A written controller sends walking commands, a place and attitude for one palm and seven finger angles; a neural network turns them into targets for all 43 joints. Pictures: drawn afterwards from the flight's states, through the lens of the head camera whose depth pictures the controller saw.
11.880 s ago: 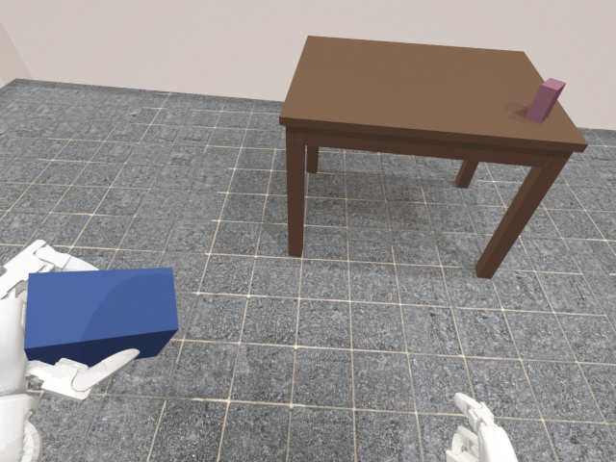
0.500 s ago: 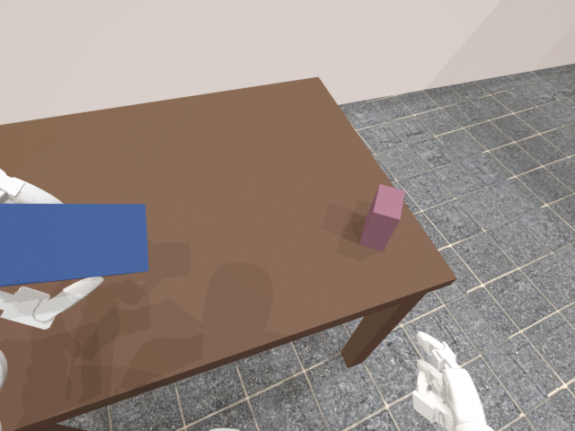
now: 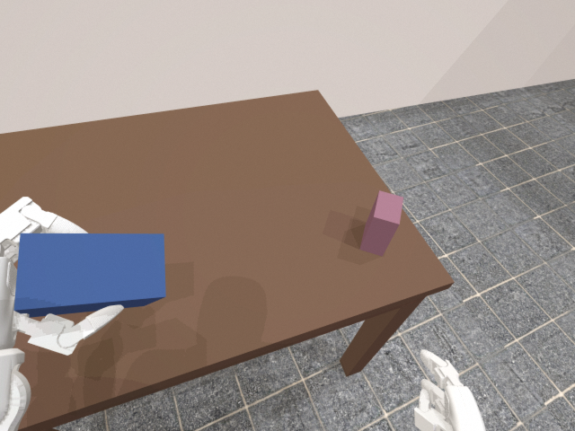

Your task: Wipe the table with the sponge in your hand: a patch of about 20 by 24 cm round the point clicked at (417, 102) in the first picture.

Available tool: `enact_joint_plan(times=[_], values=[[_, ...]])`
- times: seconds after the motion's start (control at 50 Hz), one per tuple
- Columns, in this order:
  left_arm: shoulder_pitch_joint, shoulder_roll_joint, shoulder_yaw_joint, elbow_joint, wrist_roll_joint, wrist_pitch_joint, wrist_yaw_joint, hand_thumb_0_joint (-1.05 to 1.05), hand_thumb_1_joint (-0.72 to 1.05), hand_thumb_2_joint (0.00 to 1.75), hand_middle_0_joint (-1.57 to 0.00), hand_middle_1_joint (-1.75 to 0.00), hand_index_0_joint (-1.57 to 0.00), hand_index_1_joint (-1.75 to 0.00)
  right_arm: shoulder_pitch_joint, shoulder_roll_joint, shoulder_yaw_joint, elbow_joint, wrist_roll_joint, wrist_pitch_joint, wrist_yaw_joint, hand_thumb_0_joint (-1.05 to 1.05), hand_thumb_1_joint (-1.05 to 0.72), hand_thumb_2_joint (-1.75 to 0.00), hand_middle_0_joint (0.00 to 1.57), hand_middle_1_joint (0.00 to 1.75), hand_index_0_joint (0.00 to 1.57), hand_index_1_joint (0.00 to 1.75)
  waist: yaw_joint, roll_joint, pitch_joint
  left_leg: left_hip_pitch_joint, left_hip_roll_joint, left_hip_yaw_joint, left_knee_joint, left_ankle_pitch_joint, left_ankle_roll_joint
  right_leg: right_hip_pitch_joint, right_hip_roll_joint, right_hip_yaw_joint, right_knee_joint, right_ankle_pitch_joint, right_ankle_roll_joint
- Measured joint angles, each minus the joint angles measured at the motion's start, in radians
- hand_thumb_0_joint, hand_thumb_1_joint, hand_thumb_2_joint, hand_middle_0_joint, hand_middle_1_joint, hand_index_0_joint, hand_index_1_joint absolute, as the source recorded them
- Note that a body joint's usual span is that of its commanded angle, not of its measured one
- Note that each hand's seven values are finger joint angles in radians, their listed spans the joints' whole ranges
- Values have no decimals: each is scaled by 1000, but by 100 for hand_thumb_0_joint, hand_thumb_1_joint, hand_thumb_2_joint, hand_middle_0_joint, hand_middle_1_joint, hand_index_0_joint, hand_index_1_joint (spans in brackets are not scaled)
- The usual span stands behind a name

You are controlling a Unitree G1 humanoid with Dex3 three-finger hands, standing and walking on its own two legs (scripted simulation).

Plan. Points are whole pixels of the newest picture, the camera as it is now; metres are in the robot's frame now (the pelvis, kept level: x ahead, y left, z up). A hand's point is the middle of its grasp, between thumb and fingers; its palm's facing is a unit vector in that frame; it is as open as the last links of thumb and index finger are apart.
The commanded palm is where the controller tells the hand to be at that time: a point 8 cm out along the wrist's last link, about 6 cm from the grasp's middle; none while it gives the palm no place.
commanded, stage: come to a stop and stand still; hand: left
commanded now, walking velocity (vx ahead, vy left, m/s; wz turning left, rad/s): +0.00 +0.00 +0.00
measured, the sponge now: (114, 275) +0.24 +0.22 +0.14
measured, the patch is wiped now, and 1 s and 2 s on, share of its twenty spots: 0.00 0.00 0.00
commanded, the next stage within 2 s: look again from close up in 0.26 s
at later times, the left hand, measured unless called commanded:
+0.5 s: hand (73, 267) +0.23 +0.25 +0.15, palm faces +0.37 -0.85 -0.37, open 10.2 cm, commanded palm +0.18 +0.28 +0.17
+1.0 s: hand (97, 281) +0.23 +0.23 +0.14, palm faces +0.25 -0.78 -0.57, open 10.2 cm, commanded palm +0.18 +0.27 +0.17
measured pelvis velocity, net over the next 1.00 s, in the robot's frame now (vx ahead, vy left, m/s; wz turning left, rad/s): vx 0.02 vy -0.02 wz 0.00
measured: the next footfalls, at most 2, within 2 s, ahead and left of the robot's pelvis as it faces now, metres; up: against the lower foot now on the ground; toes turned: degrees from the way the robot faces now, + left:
none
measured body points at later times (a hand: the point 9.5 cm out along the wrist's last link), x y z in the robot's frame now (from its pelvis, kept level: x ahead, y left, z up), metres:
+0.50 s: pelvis +0.01 +0.00 +0.00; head +0.05 +0.03 +0.45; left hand +0.21 +0.30 +0.17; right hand +0.20 -0.22 -0.07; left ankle +0.02 +0.10 -0.74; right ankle +0.03 -0.16 -0.74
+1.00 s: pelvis +0.02 -0.02 -0.01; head +0.02 -0.02 +0.44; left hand +0.21 +0.27 +0.17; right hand +0.22 -0.23 -0.08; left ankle +0.02 +0.10 -0.74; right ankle +0.03 -0.16 -0.74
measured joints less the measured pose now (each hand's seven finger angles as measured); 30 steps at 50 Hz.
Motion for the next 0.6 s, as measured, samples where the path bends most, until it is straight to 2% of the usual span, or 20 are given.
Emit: enact_joint_plan(times=[0.1, 0.34, 0.6], values=[[29, 19, 16, -23, -5, 4, -6, -2, -51, 101, -71, -133, -74, -134, -4, 4, -1, -7, -1, 4, 1, 1, -90, -90, 20, 30, 20, 30, -10, -2, 8, 0, 2, 1, -1, -4, -1, 3, 2, 1, -8, 1, 2], [46, 7, 11, -52, -6, 30, -5, -2, -51, 101, -71, -133, -74, -134, -25, 10, 3, -5, -2, 23, -4, 1, -90, -90, 20, 30, 20, 30, 5, 0, 10, 8, 6, 5, 0, -16, -1, 13, 6, 5, -17, -4, 3], [48, 6, 6, -57, -10, 50, -4, -2, -51, 102, -71, -133, -74, -134, -34, 13, 6, -21, -3, 41, -8, 1, -90, -90, 20, 30, 20, 30, 0, -2, 2, 12, 7, 7, -5, -22, 0, 18, 7, 7, -27, -6, 4]])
